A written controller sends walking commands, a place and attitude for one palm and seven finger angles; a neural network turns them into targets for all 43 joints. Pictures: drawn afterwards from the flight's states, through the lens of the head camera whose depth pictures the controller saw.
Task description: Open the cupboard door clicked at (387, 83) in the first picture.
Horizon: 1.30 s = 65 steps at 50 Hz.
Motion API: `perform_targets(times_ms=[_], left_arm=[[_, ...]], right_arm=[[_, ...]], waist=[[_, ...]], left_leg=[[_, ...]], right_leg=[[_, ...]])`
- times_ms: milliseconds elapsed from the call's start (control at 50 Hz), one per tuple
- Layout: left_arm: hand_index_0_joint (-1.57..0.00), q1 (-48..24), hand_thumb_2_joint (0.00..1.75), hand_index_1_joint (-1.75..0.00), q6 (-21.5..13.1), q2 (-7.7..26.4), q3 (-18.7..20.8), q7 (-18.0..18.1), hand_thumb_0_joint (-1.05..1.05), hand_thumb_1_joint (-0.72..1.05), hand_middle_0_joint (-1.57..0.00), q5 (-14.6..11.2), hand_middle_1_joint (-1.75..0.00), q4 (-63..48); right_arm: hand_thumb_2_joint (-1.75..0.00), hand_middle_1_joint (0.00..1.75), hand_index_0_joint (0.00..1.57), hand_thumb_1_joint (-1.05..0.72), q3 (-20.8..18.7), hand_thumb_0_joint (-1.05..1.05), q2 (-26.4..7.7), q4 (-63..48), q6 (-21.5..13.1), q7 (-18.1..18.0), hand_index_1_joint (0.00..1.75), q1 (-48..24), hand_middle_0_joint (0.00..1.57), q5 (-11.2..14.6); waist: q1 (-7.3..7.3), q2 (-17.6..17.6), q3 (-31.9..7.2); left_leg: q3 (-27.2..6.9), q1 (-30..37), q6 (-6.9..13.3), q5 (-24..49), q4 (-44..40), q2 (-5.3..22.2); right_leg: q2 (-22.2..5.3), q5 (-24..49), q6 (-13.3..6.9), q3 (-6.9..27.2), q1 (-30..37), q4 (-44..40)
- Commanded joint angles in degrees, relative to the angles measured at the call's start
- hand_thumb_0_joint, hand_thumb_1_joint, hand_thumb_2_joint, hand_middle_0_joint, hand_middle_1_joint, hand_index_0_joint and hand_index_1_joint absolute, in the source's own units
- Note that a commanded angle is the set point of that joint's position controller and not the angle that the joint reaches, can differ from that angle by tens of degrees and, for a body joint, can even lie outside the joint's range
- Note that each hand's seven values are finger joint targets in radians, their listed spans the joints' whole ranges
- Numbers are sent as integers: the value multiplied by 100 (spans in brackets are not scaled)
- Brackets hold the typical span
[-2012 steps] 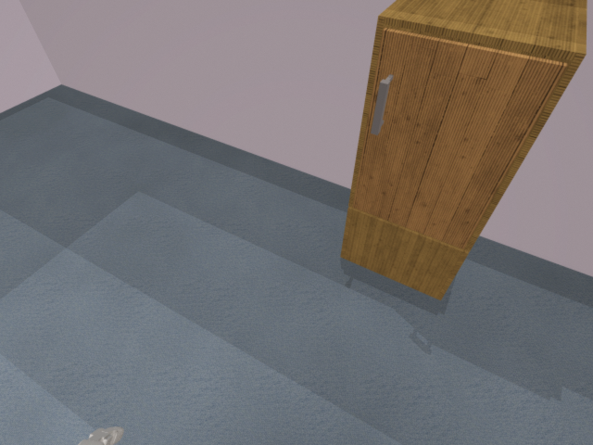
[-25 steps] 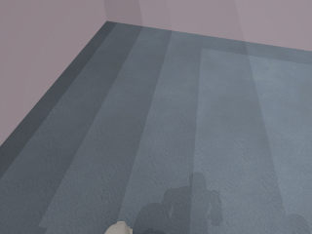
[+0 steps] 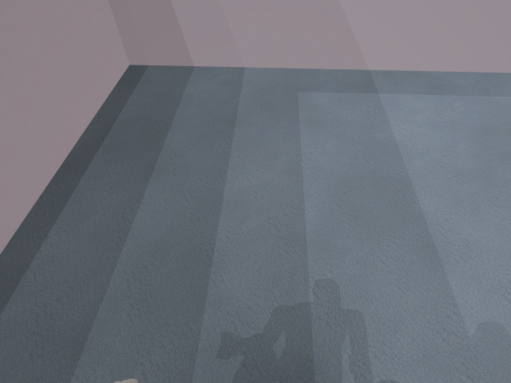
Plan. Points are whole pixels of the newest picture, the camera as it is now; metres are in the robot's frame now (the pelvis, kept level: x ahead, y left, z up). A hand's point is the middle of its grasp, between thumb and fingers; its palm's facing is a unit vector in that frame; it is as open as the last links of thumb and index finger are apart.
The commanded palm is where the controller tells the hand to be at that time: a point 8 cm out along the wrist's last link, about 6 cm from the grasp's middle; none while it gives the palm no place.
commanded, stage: turn to face it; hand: left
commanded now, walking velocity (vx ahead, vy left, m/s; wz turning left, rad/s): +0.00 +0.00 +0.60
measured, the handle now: out of the picture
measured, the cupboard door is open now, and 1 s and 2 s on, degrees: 48 48 48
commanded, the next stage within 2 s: none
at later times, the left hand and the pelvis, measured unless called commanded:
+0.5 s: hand out of the picture +0.13 +0.20 -0.19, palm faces +0.26 -0.95 -0.18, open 7.3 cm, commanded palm none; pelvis +0.12 +0.00 -0.01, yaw +14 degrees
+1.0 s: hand out of the picture +0.12 +0.14 -0.14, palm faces +0.50 -0.82 -0.28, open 7.4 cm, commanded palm none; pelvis +0.16 -0.07 +0.01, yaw +32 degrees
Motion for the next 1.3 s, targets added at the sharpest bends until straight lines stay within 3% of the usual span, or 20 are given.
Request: perform_targets(times_ms=[0,40,120,340,360,380,420,520,700,760,800,840,880,960,1040,1100,1120,1140,1160,1280], left_arm=[[-20,2118,90,-30,-227,1398,266,186,0,90,-20,-72,-30,371],[-20,1257,90,-30,-205,821,142,299,0,90,-20,-92,-30,215],[-20,692,90,-30,-279,427,-34,332,0,90,-20,-103,-30,60],[-20,343,90,-30,-27,700,148,373,0,90,-20,-79,-30,-262],[-20,365,90,-30,28,600,145,363,0,90,-20,-110,-30,-379],[-20,355,90,-30,82,307,74,337,0,90,-20,-171,-30,-605],[-20,-30,90,-30,173,522,96,343,0,90,-20,-85,-30,-937],[-20,114,90,-30,266,492,147,272,0,90,-20,-39,-30,-717],[-20,56,90,-30,312,528,98,297,0,90,-20,-85,-30,-966],[-20,828,90,-30,266,729,178,317,0,90,-20,-105,-30,-793],[-20,913,90,-30,201,1652,344,404,0,90,-20,49,-30,-888],[-20,-127,90,-30,178,1271,186,437,0,90,-20,-18,-30,-1201],[-20,-224,90,-30,128,935,103,419,0,90,-20,-51,-30,-1183],[-20,591,90,-30,66,1004,126,426,0,90,-20,-37,-30,-941],[-20,903,90,-30,78,1255,198,396,0,90,-20,-14,-30,-784],[-20,600,90,-30,80,1300,219,359,0,90,-20,-105,-30,-882],[-20,532,90,-30,105,1070,191,334,0,90,-20,-139,-30,-1024],[-20,253,90,-30,115,665,28,306,0,90,-20,-162,-30,-1253],[-20,-73,90,-30,225,788,40,355,0,90,-20,-122,-30,-1365],[-20,87,90,-30,357,677,129,257,0,90,-20,-77,-30,-1069]], right_arm=[[-90,30,20,-90,-22,0,-383,-522,-110,0,30,28,20,184],[-90,30,20,-90,-67,0,-338,-490,-59,-49,30,-407,20,182],[-90,30,20,-90,21,0,-95,-316,129,-36,30,-319,20,162],[-90,30,20,-90,-85,0,-469,-874,247,109,30,-786,20,71],[-90,30,20,-90,-189,0,-881,-853,224,90,30,-395,20,30],[-90,30,20,-90,-326,0,-1532,-899,201,34,30,-112,20,6],[-90,30,20,-90,-369,0,-1747,-1035,268,-49,30,-418,20,37],[-90,30,20,-90,-254,0,-1364,-1352,176,-121,30,-1216,20,62],[-90,30,20,-90,-444,0,-1569,-1464,330,-20,30,-1322,20,36],[-90,30,20,-90,-471,0,-1485,-1631,408,-1,30,-1787,20,83],[-90,30,20,-90,-392,0,-800,-1896,408,58,30,-1929,20,149],[-90,30,20,-90,-427,0,-1017,-1808,435,144,30,-1644,20,91],[-90,30,20,-90,-392,0,-931,-1566,516,178,30,-1648,20,87],[-90,30,20,-90,-222,0,-663,-1698,448,202,30,-2098,20,144],[-90,30,20,-90,-144,0,-634,-1748,380,202,30,-2279,20,160],[-90,30,20,-90,-225,0,-993,-1585,331,155,30,-1513,20,117],[-90,30,20,-90,-354,0,-1476,-1505,288,122,30,-1106,20,69],[-90,30,20,-90,-505,0,-2008,-1437,273,81,30,-636,20,80],[-90,30,20,-90,-496,0,-2083,-1299,330,32,30,-450,20,104],[-90,30,20,-90,-355,0,-1617,-1661,310,-69,30,-1739,20,42]], waist=[[857,-1896,-972],[533,-1127,-352],[147,-710,-393],[-31,-385,-375],[-222,622,-593],[-329,2276,-728],[-232,1162,-602],[140,708,-515],[57,1138,-610],[451,990,-550],[657,-1969,-194],[100,-1000,60],[8,-1355,131],[372,-1055,-257],[549,-1188,-482],[49,-965,-775],[-184,166,-1116],[-437,1681,-1264],[-464,1117,-1206],[110,985,-357]], left_leg=[[-351,-2990,273,-1687,3544,-247],[-1045,-3143,249,-796,4036,137],[-891,-2495,62,-118,3498,181],[-441,-1230,213,1154,577,-126],[-1306,-501,521,2142,23,376],[-3476,-54,1403,3833,-522,1891],[-3594,-741,1804,1908,-777,2080],[-2807,-1139,1148,1374,-891,1017],[-3138,-1332,1101,655,-873,675],[-2888,-2270,747,306,-506,205],[-1208,-3894,-15,-967,2354,-1043],[-1488,-3290,148,-662,3885,-484],[-1213,-3318,-13,-213,4361,-341],[-685,-3120,-99,-325,2654,-387],[-356,-2416,21,-249,1344,-584],[-433,-896,211,1206,93,-593],[-1522,316,614,2756,-16,313],[-3528,1050,1541,5281,-58,1832],[-3379,801,1882,5279,-30,2020],[-2570,-1095,1175,1836,-541,795]], right_leg=[[-2202,840,-1038,2989,3340,-1747],[-1860,1944,-860,2001,2411,-1722],[-1477,3598,-718,324,1656,-1592],[-1370,1965,-253,-552,1339,-122],[-971,667,69,-745,620,885],[-94,-2812,545,-707,-702,2452],[-98,-2703,415,456,-803,3439],[-25,-1378,515,589,-848,3248],[389,-1652,431,389,184,1056],[459,-943,322,278,1612,-712],[-2134,-2020,-645,3025,1937,-2507],[-2054,-1190,-776,2041,672,-2284],[-1319,708,-550,993,969,-1683],[-1256,3497,-443,311,2398,-881],[-1405,4087,-405,197,2656,-349],[-1300,3597,2,-243,1840,743],[-937,1797,318,-439,581,1734],[-179,-2578,643,-280,-943,3027],[-216,-2884,561,436,-1135,3458],[-6,-1729,534,467,-420,2480]])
